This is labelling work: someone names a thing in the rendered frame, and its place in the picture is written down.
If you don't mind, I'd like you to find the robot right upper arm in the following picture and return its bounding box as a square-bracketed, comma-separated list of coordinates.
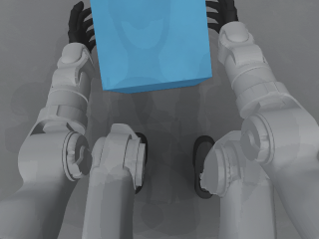
[239, 108, 319, 239]

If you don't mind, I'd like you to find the left robot forearm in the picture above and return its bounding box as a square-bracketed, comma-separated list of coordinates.
[18, 42, 96, 177]

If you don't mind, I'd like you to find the robot left upper arm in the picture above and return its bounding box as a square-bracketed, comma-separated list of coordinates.
[0, 130, 93, 239]

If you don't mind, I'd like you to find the right robot forearm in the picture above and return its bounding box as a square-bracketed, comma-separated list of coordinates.
[217, 21, 319, 129]

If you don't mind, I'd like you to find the left robot hand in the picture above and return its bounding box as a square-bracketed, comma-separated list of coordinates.
[68, 1, 97, 55]

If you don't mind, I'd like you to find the right robot hand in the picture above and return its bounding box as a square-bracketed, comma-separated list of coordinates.
[205, 0, 238, 34]

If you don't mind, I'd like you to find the robot right shin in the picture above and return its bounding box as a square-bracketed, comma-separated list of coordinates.
[199, 130, 270, 195]

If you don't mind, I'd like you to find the carton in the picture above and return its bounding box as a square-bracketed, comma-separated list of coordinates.
[90, 0, 212, 94]

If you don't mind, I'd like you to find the left robot foot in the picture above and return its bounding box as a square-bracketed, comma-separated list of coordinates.
[135, 132, 149, 194]

